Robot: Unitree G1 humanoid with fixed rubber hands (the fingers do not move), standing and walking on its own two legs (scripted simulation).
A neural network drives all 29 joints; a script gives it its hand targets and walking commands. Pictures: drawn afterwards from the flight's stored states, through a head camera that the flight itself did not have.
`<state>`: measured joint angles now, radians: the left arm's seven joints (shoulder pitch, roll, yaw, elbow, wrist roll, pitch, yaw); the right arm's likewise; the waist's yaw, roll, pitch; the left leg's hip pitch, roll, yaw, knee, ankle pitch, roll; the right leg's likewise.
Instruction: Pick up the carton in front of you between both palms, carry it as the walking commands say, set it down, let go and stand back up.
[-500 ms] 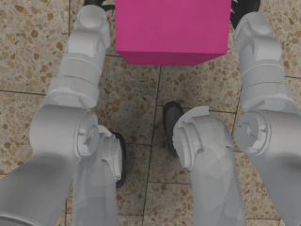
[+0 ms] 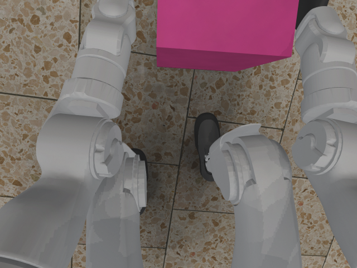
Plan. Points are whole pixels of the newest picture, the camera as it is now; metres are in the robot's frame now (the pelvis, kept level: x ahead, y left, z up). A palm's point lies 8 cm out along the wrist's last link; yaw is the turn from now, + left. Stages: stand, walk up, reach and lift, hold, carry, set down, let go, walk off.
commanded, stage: set down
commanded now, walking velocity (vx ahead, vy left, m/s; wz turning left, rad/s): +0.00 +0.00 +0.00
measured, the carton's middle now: (211, 11) +0.53 -0.15 -0.25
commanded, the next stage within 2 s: let go in 1.64 s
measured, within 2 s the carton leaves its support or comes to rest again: rests again in 0.26 s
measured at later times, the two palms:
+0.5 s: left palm out of the picture +0.56 +0.07 -0.20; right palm (301, 26) +0.47 -0.30 -0.20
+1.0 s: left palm out of the picture +0.59 +0.04 -0.04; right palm out of the picture +0.48 -0.32 -0.05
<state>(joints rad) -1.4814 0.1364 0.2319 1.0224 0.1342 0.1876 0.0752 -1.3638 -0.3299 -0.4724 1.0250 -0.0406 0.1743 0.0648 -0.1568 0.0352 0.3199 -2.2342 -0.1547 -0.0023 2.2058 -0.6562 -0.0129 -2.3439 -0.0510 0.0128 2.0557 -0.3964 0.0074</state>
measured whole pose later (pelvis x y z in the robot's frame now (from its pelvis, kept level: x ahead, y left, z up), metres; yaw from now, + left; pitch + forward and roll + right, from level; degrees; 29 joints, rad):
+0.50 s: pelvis +0.00 +0.00 +0.00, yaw +0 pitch +36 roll -1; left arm -1.50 0.35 -0.04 1.09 -0.12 0.11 0.10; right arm -1.40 -0.40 -0.38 1.24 0.12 -0.02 -0.02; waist -0.14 0.02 0.44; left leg -2.19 -0.15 -0.02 2.24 -0.68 -0.03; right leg -2.30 -0.05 -0.01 2.08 -0.41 -0.01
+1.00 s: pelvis +0.00 -0.01 +0.06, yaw -1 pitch +42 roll +2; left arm -1.40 0.30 0.14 1.02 -0.05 0.20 0.11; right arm -1.22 -0.32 -0.33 0.92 0.11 0.14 -0.05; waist -0.15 0.06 0.13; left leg -2.07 -0.08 0.01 1.99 -0.65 -0.01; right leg -2.21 0.00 0.02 1.86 -0.38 0.00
